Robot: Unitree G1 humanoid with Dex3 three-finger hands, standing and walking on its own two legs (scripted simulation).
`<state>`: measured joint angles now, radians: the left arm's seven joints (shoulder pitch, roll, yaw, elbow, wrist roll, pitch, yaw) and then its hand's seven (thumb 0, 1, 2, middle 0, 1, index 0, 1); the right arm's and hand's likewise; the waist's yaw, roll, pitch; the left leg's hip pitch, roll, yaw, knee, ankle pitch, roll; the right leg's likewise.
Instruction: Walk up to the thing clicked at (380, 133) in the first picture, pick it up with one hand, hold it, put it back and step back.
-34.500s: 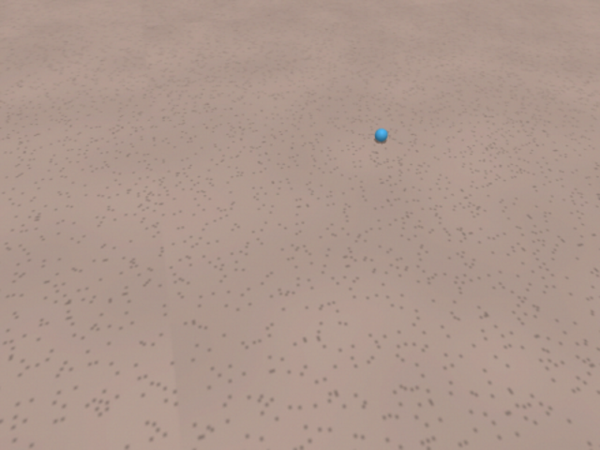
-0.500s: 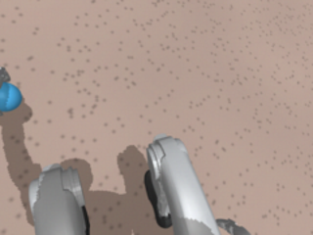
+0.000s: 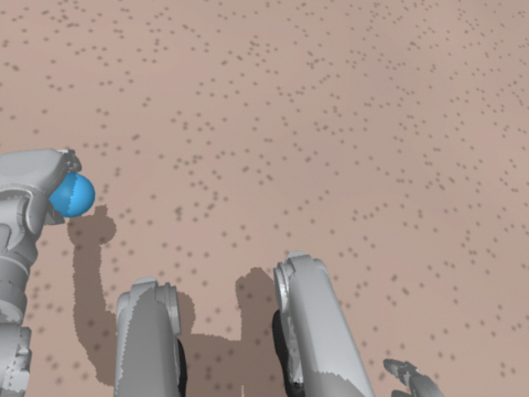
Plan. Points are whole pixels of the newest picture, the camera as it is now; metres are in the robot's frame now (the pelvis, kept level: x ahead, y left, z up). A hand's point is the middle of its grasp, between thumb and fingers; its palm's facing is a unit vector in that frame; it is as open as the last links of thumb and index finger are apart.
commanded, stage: lift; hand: left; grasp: from above
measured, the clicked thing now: (69, 194) +0.47 +0.25 -0.15
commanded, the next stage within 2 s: hold in 1.14 s
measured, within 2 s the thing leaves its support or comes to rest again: neither
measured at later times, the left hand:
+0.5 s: hand out of the picture +0.38 +0.24 +0.09, palm faces -0.44 -0.10 -0.89, open 9.8 cm
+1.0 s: hand out of the picture +0.36 +0.23 +0.21, palm faces -0.44 -0.09 -0.89, open 9.8 cm
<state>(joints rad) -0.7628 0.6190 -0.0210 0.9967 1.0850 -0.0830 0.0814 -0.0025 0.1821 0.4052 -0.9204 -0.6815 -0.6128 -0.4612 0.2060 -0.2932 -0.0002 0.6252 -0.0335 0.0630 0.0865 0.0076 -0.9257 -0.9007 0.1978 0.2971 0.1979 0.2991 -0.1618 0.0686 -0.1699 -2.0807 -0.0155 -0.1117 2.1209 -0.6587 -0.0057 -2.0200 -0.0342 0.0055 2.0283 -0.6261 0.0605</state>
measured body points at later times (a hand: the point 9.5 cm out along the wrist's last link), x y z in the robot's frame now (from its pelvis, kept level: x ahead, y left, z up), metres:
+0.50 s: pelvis +0.02 -0.01 +0.17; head +0.13 +0.00 +0.60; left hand +0.40 +0.24 +0.15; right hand +0.14 -0.27 +0.04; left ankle +0.08 +0.12 -0.39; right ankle +0.11 -0.16 -0.39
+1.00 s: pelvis +0.05 -0.02 +0.29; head +0.10 -0.02 +0.73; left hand +0.38 +0.23 +0.26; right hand +0.16 -0.28 +0.16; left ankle +0.08 +0.12 -0.39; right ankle +0.11 -0.16 -0.39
